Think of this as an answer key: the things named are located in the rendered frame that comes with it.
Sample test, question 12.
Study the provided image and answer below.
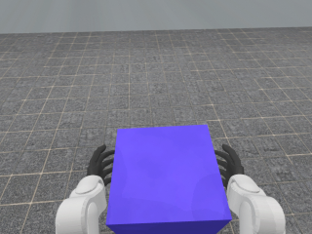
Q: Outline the robot right hand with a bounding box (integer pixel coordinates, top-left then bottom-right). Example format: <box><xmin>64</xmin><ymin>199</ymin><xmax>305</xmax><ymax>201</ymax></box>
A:
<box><xmin>214</xmin><ymin>144</ymin><xmax>245</xmax><ymax>190</ymax></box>

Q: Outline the carton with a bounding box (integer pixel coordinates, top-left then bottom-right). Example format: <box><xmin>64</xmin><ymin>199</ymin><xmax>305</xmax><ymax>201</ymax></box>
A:
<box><xmin>105</xmin><ymin>124</ymin><xmax>232</xmax><ymax>234</ymax></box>

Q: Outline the robot left forearm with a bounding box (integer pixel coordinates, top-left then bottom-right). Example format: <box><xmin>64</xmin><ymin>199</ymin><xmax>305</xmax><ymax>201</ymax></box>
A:
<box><xmin>55</xmin><ymin>175</ymin><xmax>107</xmax><ymax>234</ymax></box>

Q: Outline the robot left hand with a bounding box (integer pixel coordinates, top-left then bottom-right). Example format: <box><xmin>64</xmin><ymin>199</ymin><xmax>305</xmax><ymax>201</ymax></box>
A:
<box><xmin>86</xmin><ymin>144</ymin><xmax>115</xmax><ymax>187</ymax></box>

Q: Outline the robot right forearm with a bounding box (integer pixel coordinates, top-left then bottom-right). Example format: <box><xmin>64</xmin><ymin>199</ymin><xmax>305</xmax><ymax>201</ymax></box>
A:
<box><xmin>226</xmin><ymin>174</ymin><xmax>286</xmax><ymax>234</ymax></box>

